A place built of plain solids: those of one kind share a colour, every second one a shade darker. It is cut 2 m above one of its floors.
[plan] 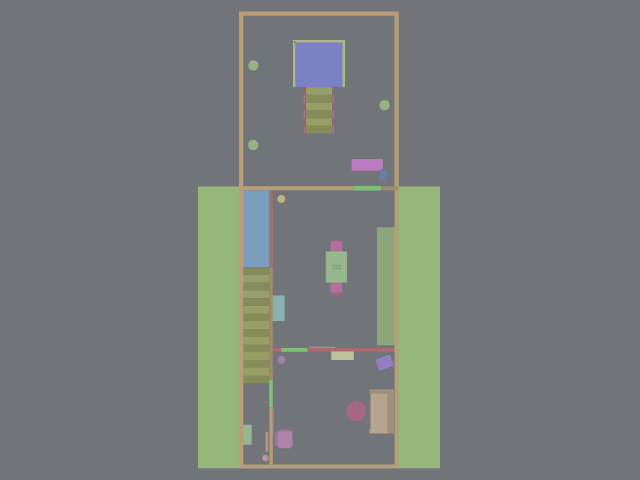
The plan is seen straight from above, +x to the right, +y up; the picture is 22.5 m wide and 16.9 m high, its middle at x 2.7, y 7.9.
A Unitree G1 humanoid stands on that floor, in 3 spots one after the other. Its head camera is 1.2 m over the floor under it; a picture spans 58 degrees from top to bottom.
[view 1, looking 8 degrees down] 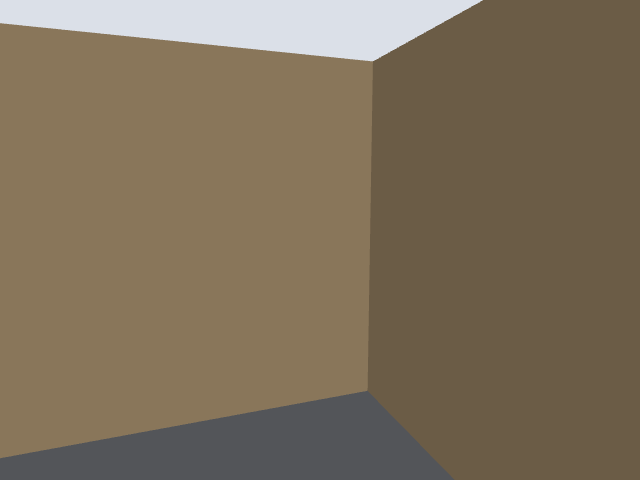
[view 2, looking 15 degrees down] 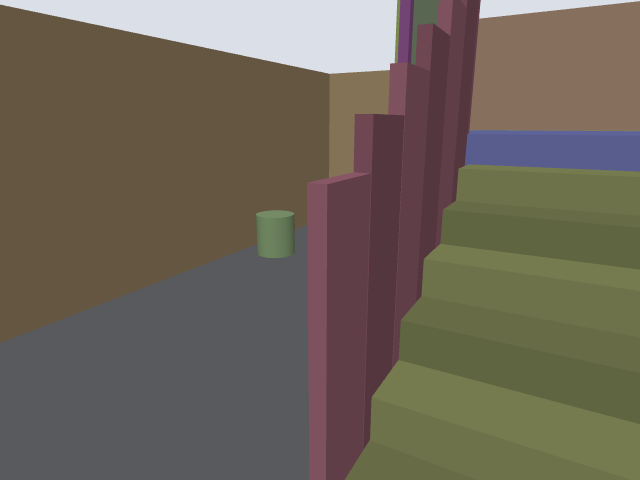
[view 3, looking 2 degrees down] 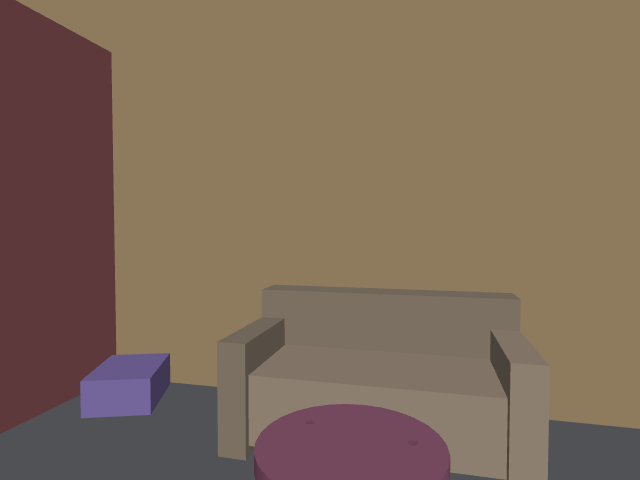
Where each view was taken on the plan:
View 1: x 4.27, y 13.70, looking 70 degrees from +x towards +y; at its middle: wall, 2.26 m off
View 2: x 2.66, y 10.75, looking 119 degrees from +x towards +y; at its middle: piece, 1.07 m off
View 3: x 2.44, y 1.60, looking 14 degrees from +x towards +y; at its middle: wall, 2.98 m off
